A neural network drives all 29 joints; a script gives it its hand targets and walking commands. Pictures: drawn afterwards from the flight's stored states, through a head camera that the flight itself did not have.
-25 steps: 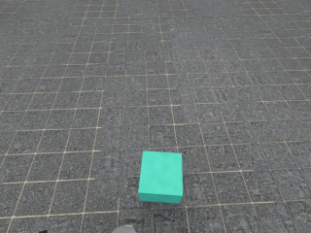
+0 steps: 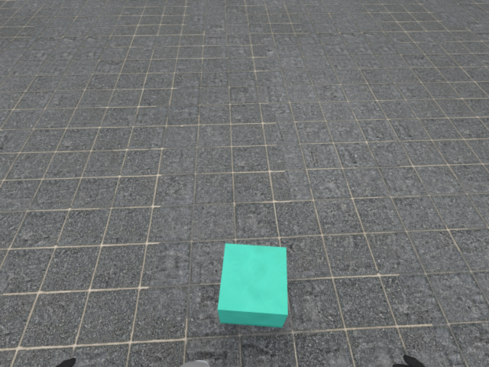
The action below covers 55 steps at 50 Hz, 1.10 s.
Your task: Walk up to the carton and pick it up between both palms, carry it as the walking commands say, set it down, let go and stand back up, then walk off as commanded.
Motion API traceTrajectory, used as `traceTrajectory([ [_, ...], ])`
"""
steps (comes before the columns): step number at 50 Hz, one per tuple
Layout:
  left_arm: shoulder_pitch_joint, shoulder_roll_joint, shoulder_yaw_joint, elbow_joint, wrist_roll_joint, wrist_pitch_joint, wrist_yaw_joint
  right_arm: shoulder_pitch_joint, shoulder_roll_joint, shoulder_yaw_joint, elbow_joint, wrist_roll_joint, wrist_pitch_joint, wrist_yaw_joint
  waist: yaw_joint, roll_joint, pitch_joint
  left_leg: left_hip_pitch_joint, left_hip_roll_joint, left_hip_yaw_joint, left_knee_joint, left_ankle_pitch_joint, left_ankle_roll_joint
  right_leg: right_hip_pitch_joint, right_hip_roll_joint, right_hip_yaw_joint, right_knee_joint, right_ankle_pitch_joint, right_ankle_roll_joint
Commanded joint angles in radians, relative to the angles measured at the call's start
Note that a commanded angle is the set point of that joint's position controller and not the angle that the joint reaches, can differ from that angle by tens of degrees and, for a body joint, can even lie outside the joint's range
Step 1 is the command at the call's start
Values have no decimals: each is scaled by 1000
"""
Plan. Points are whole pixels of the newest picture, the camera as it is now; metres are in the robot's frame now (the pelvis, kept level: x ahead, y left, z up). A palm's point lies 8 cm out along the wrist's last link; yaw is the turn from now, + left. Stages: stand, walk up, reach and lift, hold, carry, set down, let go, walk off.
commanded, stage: walk up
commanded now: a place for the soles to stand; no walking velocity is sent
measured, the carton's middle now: (253, 285) +0.49 -0.02 -0.66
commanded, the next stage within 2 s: reach and lift in 0.26 s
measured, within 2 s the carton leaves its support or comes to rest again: neither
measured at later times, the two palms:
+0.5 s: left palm (76, 363) +0.15 +0.28 -0.10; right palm out of the picture +0.15 -0.27 -0.10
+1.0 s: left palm (134, 301) +0.27 +0.23 -0.15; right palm (377, 311) +0.26 -0.25 -0.15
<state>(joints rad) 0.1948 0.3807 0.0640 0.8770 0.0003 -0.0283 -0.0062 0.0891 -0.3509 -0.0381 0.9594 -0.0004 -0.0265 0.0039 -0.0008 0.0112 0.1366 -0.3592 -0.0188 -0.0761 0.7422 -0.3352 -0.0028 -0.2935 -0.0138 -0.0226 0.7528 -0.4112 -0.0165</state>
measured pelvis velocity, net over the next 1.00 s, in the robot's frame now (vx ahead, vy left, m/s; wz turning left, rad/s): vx -0.02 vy -0.01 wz -0.01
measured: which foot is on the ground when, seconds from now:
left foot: down 0.00-1.00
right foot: down 0.00-1.00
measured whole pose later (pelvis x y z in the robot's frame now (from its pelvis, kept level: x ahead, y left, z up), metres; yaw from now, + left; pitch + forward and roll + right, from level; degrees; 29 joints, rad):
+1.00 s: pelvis -0.02 -0.01 -0.04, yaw -1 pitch +13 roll +0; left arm -0.32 0.29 0.09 0.67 0.00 0.15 0.00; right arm -0.34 -0.24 -0.11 0.73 -0.01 0.13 -0.02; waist 0.00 -0.04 0.18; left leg -0.85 -0.01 -0.08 1.01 -0.39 -0.04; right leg -0.80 0.00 -0.02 1.04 -0.47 -0.01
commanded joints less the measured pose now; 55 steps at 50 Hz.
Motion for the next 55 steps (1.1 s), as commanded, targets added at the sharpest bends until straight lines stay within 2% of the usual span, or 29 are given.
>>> traceTrajectory([
  [1,-70,215,22,-36,16,-30,13,-10,-227,-29,-33,-16,-38,-9,-7,-54,-273,145,90,-91,-153,241,94,49,-121,177,-217,197,-66],
  [2,-62,208,23,-34,12,-31,12,-5,-239,-29,-33,-16,-40,-10,-3,-37,-293,147,100,-106,-159,259,99,64,-111,170,-205,223,-58],
  [3,-62,210,24,-28,15,-29,13,-7,-237,-31,-35,-15,-39,-11,4,-66,-278,118,97,-121,-159,252,104,83,-105,160,-211,219,-53],
  [8,-70,211,23,-33,19,-29,12,-4,-228,-30,-34,-18,-38,-11,-2,-45,-267,118,91,-105,-168,183,95,48,-117,179,-221,152,-65],
  [10,-64,206,20,-28,17,-30,11,-15,-226,-27,-32,-16,-38,-12,1,-74,-269,110,93,-104,-165,193,101,58,-108,177,-231,166,-64],
  [13,-62,214,21,-31,18,-33,14,-21,-216,-24,-28,-17,-38,-9,3,-56,-262,98,74,-76,-143,217,89,68,-132,201,-246,197,-76],
  [14,-366,128,95,-382,-10,53,11,-239,-137,-92,-379,-41,45,11,-10,-76,-66,3,-17,115,-59,19,-13,-341,-10,39,-182,-34,19],
  [15,-306,106,95,-466,-3,88,-5,-253,-137,-74,-415,-49,75,19,2,-131,-52,58,-29,140,-34,12,-13,-371,-1,-3,-203,-100,1],
  [16,-305,95,75,-466,-17,120,-12,-228,-148,-94,-400,-55,99,26,-17,-135,-28,100,-25,144,-45,-22,-27,-377,-3,-14,-219,-150,-11],
  [17,-282,111,86,-454,-13,148,-13,-194,-161,-103,-369,-48,122,34,-7,-120,-31,134,-22,150,-57,-38,-33,-351,-8,-17,-228,-154,-19],
  [19,-246,120,117,-435,3,172,-20,-189,-177,-139,-387,-58,135,27,9,-148,-33,128,-30,149,-71,-16,-29,-349,-12,-15,-245,-98,-17],
  [22,-196,81,117,-415,39,171,-13,-115,-118,-152,-363,-78,142,22,-4,-72,-75,105,-19,126,-60,37,-28,-299,13,-10,-184,-6,-26],
  [24,-181,44,113,-363,48,183,-11,-127,-110,-158,-363,-86,145,16,3,-69,-62,55,-13,121,-48,42,-20,-295,21,0,-161,1,-23],
  [25,-209,39,110,-358,51,186,-5,-144,-107,-162,-339,-77,147,16,3,-22,-66,45,-8,116,-35,40,-27,-296,30,2,-139,5,-24],
  [26,-242,38,114,-339,56,188,-4,-186,-91,-137,-357,-59,147,16,25,-16,-60,16,-8,122,-4,51,-20,-316,23,16,-129,6,-18],
  [28,-249,21,102,-339,49,178,4,-210,-80,-126,-375,-55,142,18,23,29,-123,-23,2,110,20,105,-19,-293,38,15,-73,74,-8],
  [29,-302,20,98,-369,35,167,6,-245,-81,-139,-399,-58,135,15,6,-1,-160,-76,6,99,33,134,-15,-289,43,13,-44,130,1],
  [30,-288,29,114,-347,51,162,15,-237,-90,-140,-384,-62,132,17,17,21,-176,-91,10,104,43,161,-19,-294,48,11,-20,160,5],
  [31,-335,28,113,-380,43,158,16,-276,-86,-148,-421,-61,126,12,5,0,-225,-93,10,94,65,186,-14,-303,48,16,-6,188,8],
  [38,-503,74,150,-413,25,136,38,-406,-112,-184,-466,-25,107,-16,-4,36,-511,-124,3,63,171,370,-14,-330,43,25,116,380,36],
  [39,-512,71,149,-394,11,137,36,-407,-115,-191,-470,-32,109,-27,-25,-9,-542,-157,0,65,189,395,-6,-319,42,35,132,429,40],
  [41,-563,87,153,-382,1,136,36,-429,-103,-180,-435,-15,114,-36,-19,-2,-572,-209,-7,65,201,391,-6,-305,33,46,145,456,45],
  [44,-583,81,158,-327,11,143,33,-465,-53,-142,-418,23,124,-39,17,13,-635,-285,-18,65,212,388,0,-298,26,50,162,479,55],
  [46,-633,91,182,-296,14,147,32,-531,-59,-156,-412,16,131,-50,14,-24,-645,-369,-19,69,219,354,5,-290,24,66,168,492,57],
  [47,-692,92,172,-305,9,144,37,-572,-76,-168,-410,26,126,-49,6,26,-677,-329,-20,61,228,371,0,-363,29,48,183,465,54],
  [51,-793,111,185,-282,-12,154,31,-683,-94,-172,-424,40,138,-64,7,-27,-761,-423,-28,68,237,341,11,-317,31,61,194,513,56],
  [52,-824,130,197,-277,-5,161,38,-713,-106,-180,-419,47,146,-69,17,4,-782,-412,-31,71,237,323,9,-329,30,63,197,486,55],
  [53,-867,134,191,-277,-15,155,36,-751,-117,-185,-430,48,143,-69,-2,-2,-780,-408,-29,70,235,327,7,-365,34,48,197,484,60],
  [55,-956,141,191,-293,-22,167,42,-827,-127,-191,-418,70,153,-74,0,24,-835,-395,-23,68,241,297,6,-393,38,50,194,427,55],
])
